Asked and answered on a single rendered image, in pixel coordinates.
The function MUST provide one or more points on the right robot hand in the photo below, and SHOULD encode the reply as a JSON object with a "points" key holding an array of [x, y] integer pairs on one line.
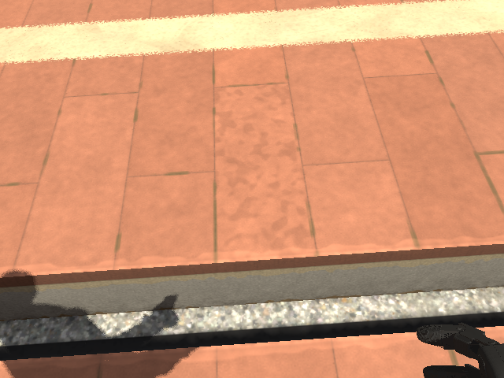
{"points": [[468, 341]]}

